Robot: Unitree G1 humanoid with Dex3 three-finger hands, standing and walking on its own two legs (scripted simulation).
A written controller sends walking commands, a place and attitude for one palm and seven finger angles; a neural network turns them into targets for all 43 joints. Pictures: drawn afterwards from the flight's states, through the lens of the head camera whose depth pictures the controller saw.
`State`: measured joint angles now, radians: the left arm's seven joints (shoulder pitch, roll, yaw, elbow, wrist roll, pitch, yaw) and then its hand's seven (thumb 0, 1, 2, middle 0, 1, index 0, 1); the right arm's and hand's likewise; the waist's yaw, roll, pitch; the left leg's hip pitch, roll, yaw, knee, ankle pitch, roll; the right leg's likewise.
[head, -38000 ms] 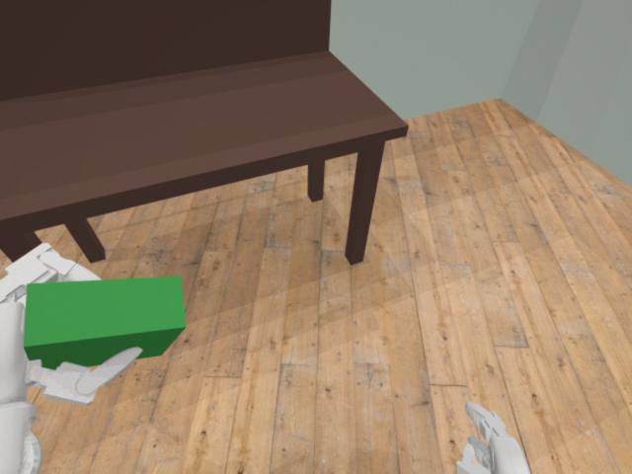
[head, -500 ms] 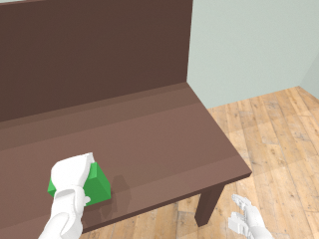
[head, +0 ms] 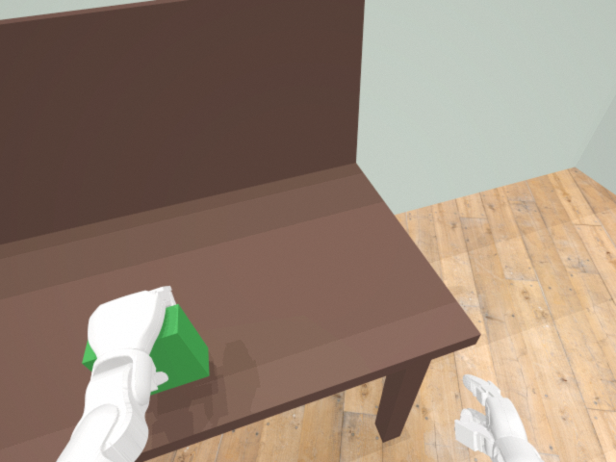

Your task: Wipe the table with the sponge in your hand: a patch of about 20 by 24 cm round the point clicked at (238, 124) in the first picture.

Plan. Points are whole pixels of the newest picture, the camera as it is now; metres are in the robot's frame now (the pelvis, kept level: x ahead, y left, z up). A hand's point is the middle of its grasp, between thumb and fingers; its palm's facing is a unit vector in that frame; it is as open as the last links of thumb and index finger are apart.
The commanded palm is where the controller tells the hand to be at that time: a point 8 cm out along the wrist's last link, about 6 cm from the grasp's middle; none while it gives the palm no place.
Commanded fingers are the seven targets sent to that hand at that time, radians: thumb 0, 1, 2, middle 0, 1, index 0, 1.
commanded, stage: lift the sponge slowly off the table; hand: left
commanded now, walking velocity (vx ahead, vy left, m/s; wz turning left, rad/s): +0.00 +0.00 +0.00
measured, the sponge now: (158, 361) +0.24 +0.26 -0.02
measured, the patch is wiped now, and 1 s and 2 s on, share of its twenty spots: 1.00 1.00 1.00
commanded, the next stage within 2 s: bring the sponge back beside the body in 0.54 s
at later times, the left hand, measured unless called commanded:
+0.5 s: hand (147, 321) +0.26 +0.26 +0.06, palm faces +0.02 -0.13 -0.99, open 9.4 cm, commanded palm +0.22 +0.26 +0.12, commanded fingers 0.00 0.10 1.30 -1.20 -1.60 -1.20 -1.60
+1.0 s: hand (119, 335) +0.23 +0.28 +0.07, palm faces +0.03 -0.14 -0.99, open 9.4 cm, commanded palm +0.19 +0.27 +0.14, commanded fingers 0.00 0.10 1.30 -1.20 -1.60 -1.20 -1.60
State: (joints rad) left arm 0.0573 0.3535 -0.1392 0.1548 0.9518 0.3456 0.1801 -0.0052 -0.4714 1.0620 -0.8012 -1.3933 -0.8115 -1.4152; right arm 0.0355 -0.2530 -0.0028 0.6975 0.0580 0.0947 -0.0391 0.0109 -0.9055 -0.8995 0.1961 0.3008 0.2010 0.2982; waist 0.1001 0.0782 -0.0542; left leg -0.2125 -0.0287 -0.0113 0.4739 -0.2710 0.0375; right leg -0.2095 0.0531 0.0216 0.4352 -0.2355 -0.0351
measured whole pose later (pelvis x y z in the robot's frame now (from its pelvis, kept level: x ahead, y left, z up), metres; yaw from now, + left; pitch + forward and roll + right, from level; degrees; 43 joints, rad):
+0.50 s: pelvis +0.01 +0.00 +0.00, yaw +0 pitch -1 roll -1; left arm 0.05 0.37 -0.16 0.02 0.95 0.41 0.10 -0.01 -0.47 1.06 -0.80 -1.39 -0.81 -1.41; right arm -0.02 -0.24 0.03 0.69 0.06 0.11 -0.02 0.01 -0.90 -0.90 0.20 0.30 0.20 0.30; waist 0.12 0.09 -0.04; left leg -0.14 -0.03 -0.01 0.41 -0.25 0.04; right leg -0.14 0.05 0.03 0.37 -0.22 -0.03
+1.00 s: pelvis -0.01 +0.00 +0.00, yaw +0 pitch -3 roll -1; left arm 0.11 0.42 -0.12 -0.07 0.92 0.42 0.06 -0.01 -0.47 1.06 -0.80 -1.39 -0.81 -1.41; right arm -0.03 -0.25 0.04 0.69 0.05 0.11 -0.03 0.01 -0.90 -0.90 0.20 0.30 0.20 0.30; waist 0.12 0.09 -0.01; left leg -0.11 -0.03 -0.01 0.40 -0.23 0.04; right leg -0.10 0.05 0.03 0.36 -0.20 -0.03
